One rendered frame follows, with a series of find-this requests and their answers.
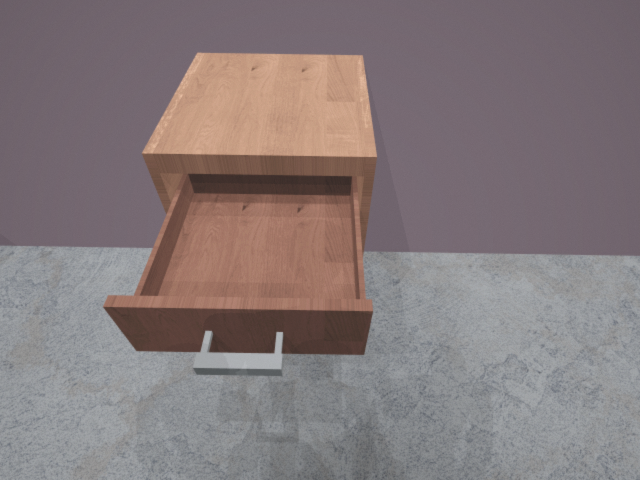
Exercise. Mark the cabinet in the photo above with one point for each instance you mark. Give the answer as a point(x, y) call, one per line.
point(267, 114)

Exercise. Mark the handle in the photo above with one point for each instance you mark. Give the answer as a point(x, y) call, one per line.
point(247, 364)

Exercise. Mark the drawer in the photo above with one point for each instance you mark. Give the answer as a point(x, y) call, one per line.
point(247, 256)

